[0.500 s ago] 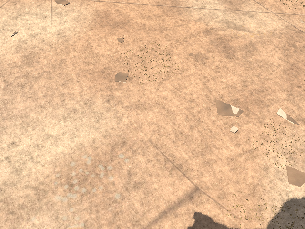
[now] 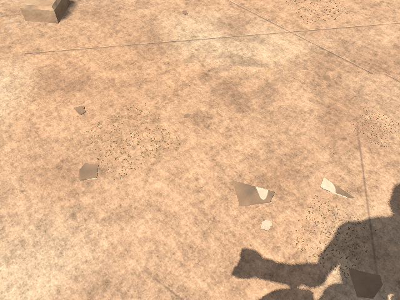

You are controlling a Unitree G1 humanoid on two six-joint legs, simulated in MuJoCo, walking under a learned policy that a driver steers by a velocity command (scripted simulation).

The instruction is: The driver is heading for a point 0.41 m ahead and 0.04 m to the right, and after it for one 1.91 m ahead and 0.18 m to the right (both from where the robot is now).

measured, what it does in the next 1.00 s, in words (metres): walks ahead, turning right: left foot, then right foot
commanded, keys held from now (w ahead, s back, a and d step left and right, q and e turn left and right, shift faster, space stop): w+e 0.30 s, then e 0.32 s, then q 0.38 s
